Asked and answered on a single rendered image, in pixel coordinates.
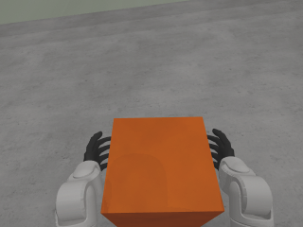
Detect left robot forearm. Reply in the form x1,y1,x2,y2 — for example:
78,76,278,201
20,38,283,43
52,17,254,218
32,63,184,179
55,160,103,227

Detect right robot forearm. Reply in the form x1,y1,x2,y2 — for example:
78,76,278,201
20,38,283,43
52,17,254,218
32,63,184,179
218,156,274,227

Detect right robot hand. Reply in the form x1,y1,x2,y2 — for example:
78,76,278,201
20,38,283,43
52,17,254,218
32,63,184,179
207,129,235,171

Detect carton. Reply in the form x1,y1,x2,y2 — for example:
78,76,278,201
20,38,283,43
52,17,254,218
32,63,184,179
100,116,224,227

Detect left robot hand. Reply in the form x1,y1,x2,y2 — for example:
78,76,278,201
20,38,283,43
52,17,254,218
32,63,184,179
83,131,112,171

